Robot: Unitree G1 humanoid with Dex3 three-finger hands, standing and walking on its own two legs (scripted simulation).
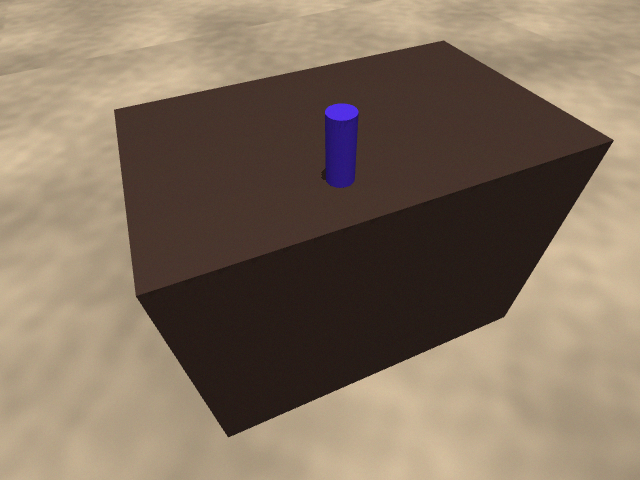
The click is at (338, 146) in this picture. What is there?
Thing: squat round
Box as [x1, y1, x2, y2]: [325, 103, 358, 187]
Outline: 343,103 331,105 325,110 326,180 329,184 336,187 347,186 351,184 354,180 358,111 354,106
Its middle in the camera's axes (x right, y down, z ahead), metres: +0.05 -0.17 +0.75
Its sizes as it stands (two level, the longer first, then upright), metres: 0.060 0.060 0.151
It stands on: a support 0.75 m high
